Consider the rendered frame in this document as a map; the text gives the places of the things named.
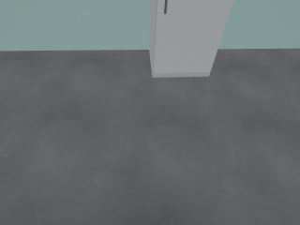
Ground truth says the fridge door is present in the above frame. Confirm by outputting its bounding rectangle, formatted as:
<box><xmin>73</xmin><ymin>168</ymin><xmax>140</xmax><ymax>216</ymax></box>
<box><xmin>155</xmin><ymin>0</ymin><xmax>233</xmax><ymax>74</ymax></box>

